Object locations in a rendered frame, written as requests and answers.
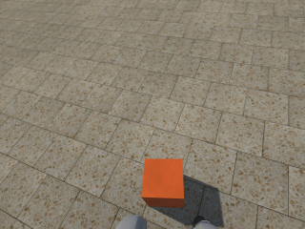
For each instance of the carton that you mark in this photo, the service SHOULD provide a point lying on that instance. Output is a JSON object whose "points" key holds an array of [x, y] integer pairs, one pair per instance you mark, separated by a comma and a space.
{"points": [[163, 182]]}

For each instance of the right robot foot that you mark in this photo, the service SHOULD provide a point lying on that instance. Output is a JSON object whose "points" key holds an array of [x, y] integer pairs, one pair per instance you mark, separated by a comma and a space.
{"points": [[196, 220]]}

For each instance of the left robot thigh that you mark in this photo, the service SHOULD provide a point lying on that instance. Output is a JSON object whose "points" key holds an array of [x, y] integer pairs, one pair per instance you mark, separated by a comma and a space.
{"points": [[132, 222]]}

